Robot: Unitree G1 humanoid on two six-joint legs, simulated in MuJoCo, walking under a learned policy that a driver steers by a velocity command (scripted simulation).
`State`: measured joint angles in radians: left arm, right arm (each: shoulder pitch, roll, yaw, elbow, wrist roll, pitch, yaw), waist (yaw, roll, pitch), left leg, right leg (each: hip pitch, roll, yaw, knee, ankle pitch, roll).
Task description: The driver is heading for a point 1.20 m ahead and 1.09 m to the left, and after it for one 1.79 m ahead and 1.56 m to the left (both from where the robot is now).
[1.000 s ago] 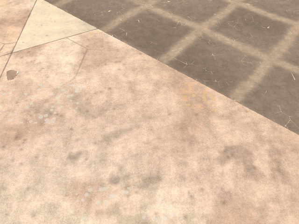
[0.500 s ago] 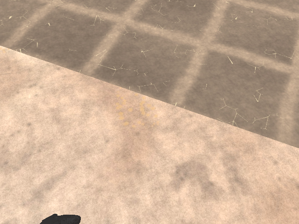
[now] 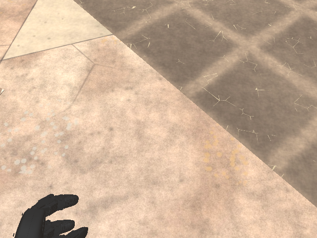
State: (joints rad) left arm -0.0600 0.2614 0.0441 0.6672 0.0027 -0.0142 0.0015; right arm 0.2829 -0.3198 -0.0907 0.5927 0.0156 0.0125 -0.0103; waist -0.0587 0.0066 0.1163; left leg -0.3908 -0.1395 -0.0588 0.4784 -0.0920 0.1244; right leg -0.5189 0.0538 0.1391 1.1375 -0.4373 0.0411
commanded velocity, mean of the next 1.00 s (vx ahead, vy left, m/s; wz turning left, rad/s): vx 0.01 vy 0.00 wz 0.86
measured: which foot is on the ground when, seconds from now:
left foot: down 0.00-0.28, up 0.30-0.72, down 0.74-1.00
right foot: up 0.00-0.26, down 0.28-0.74, up 0.76-1.00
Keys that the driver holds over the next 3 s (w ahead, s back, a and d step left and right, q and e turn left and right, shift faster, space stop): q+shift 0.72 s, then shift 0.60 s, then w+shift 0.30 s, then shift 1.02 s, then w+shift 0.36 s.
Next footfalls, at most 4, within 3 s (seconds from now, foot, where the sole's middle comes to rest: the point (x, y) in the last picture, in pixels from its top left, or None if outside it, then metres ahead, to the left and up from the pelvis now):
0.28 right None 0.19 -0.17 -0.77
0.74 left None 0.02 0.06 -0.77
1.16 right None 0.22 -0.08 -0.77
1.62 left None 0.05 0.15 -0.77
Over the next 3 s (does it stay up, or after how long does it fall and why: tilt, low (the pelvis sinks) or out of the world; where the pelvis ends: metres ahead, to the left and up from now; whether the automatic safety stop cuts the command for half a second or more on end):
stays up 0.38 0.37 0.00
